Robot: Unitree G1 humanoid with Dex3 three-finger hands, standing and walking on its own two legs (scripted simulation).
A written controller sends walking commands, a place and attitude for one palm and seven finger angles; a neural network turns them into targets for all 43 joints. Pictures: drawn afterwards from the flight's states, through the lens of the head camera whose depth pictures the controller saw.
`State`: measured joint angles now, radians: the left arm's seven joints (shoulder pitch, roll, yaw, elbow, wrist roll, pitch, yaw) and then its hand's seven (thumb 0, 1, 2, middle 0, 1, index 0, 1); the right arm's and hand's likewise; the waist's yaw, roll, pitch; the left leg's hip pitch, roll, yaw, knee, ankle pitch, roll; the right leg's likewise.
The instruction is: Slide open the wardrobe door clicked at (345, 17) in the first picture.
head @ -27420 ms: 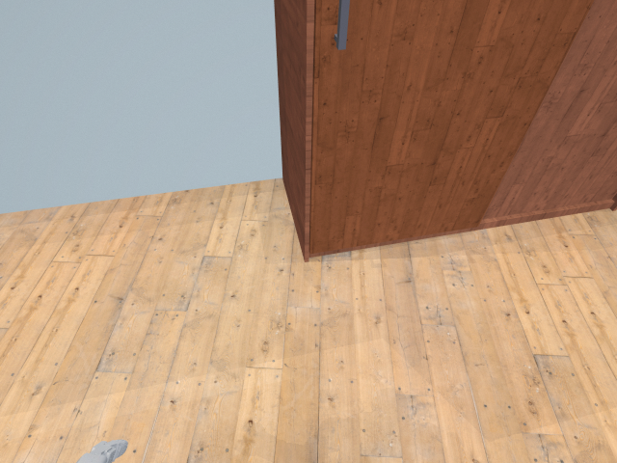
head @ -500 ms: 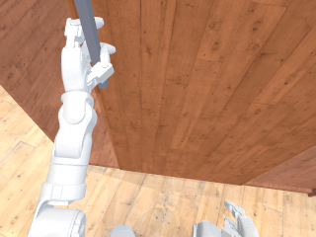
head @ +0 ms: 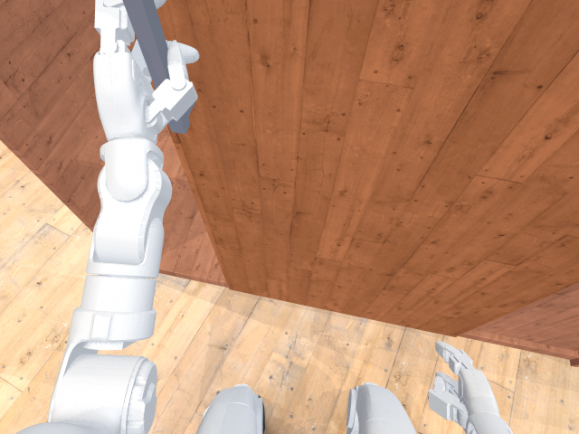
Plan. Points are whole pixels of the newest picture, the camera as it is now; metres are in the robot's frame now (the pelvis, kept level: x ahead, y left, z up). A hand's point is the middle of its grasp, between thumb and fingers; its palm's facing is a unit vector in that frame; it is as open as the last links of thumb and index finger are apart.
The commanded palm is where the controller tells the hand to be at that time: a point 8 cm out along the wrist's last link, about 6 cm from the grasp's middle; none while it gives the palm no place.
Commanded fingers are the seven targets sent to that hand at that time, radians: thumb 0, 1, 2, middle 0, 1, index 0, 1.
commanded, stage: step sideways, sliding the door along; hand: left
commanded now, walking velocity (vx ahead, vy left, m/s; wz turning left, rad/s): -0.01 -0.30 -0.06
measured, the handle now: (162, 40) +0.45 +0.22 +0.23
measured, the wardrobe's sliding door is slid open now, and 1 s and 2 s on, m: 0.34 0.49 0.67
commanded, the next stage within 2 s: none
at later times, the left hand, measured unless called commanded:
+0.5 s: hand (253, 91) +0.41 +0.12 +0.21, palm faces +0.50 -0.86 -0.08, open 6.9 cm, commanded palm +0.37 +0.09 +0.19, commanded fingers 0.00 0.90 0.90 -0.45 -1.40 -0.45 -1.40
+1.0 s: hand (338, 105) +0.41 +0.03 +0.21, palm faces +0.47 -0.88 -0.04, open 7.0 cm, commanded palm +0.37 +0.00 +0.18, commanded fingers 0.00 0.90 0.90 -0.45 -1.40 -0.45 -1.40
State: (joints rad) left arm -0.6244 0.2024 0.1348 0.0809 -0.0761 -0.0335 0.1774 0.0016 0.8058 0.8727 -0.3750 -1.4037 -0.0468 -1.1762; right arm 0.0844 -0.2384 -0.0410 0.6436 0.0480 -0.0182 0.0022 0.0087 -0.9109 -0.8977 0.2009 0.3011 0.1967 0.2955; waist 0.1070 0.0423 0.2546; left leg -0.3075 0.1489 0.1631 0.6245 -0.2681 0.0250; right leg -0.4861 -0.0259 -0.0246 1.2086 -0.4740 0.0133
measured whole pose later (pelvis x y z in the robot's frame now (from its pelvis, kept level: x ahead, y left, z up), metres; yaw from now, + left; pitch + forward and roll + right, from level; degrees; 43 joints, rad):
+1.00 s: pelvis +0.04 -0.23 +0.00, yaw +0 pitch -3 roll -4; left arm -0.51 0.28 0.26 0.05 -0.09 -0.03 0.17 -0.02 0.80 0.88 -0.38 -1.40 -0.01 -1.22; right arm 0.09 -0.16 0.02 0.53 0.04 -0.14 0.03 0.01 -0.90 -0.90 0.21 0.30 0.20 0.30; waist 0.16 0.08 0.22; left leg -0.18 0.31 0.12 0.51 -0.25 -0.15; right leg -0.27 0.01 -0.12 0.58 -0.18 0.04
